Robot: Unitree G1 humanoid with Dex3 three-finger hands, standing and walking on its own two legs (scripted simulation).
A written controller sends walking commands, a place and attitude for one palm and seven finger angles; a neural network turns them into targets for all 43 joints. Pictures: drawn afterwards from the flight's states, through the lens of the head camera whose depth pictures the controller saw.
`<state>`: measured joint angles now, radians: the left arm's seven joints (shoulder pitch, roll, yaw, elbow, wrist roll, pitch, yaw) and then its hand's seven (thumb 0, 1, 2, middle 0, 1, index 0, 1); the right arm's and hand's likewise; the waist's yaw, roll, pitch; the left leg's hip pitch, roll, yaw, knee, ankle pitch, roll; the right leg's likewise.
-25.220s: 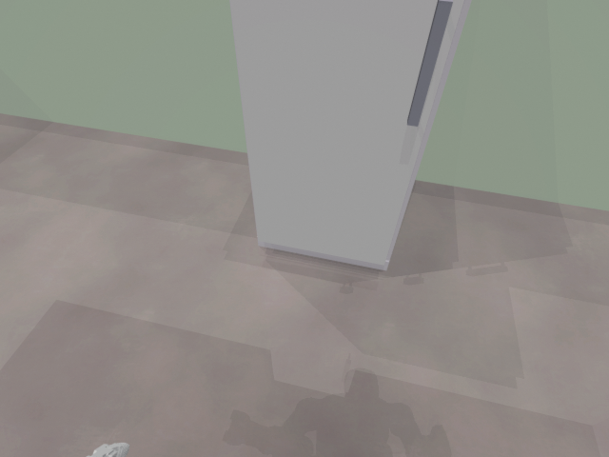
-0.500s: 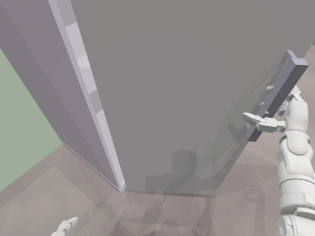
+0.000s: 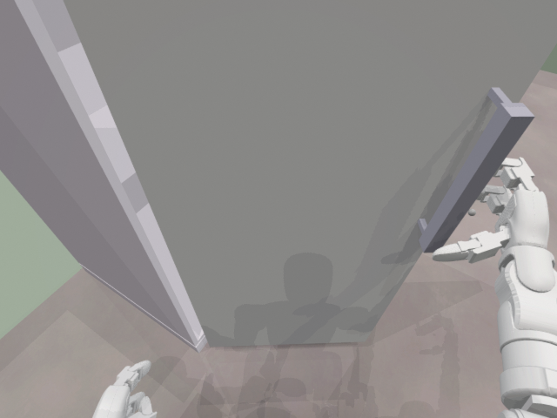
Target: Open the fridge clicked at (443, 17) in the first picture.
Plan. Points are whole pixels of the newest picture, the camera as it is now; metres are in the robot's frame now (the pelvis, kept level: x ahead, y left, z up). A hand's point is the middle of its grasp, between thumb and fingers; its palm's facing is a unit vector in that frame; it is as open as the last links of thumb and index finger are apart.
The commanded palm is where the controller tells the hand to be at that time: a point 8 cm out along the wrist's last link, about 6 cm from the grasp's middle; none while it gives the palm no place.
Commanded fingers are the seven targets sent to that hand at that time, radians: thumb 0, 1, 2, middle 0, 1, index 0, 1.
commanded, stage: slip the hand off the handle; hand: right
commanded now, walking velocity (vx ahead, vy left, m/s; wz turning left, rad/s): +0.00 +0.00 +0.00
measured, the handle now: (457, 182) +0.44 -0.23 +0.13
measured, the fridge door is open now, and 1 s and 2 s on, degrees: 56 55 55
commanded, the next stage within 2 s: draw the hand back to the body in 1.16 s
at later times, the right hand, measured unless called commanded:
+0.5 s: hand (520, 225) +0.36 -0.29 +0.12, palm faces +0.24 +0.96 -0.17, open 14.7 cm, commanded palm +0.32 -0.33 +0.13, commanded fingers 0.00 0.55 -0.20 0.25 1.15 0.25 1.15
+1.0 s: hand (537, 292) +0.27 -0.28 +0.12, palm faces +0.24 +0.96 -0.16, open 14.7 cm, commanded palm +0.23 -0.31 +0.13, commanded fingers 0.00 0.55 -0.20 0.25 1.15 0.25 1.15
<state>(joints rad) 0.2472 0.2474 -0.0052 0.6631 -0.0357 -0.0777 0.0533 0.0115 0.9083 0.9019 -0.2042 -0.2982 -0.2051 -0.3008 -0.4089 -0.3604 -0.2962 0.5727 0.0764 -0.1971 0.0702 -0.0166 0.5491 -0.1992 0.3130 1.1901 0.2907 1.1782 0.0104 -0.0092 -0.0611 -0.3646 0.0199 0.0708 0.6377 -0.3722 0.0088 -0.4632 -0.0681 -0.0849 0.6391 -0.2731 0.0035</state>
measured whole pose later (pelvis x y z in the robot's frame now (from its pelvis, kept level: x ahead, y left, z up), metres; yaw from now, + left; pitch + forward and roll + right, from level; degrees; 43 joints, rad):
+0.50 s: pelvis -0.01 +0.00 +0.00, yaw +0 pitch +7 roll +1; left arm 0.30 0.27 -0.01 0.66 -0.05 -0.08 0.09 0.01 0.91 0.90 -0.20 -0.30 -0.20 -0.30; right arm -0.41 -0.49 -0.42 0.65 0.14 -0.22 0.22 -0.02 0.55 -0.20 0.26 1.15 0.26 1.15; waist 0.02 -0.02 -0.06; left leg -0.41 0.02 0.08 0.66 -0.37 0.01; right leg -0.52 -0.07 -0.07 0.68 -0.28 0.00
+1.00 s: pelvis -0.01 -0.01 +0.00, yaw -1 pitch +3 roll +1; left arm 0.23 0.24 -0.03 0.63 -0.04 -0.15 0.08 0.01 0.91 0.90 -0.20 -0.30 -0.20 -0.30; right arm 0.00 -0.35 -0.32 0.16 0.20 -0.16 0.17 -0.02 0.55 -0.20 0.26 1.15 0.26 1.15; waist -0.04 -0.04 -0.07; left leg -0.33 0.03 0.09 0.65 -0.37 -0.01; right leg -0.45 -0.05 -0.07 0.68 -0.28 -0.01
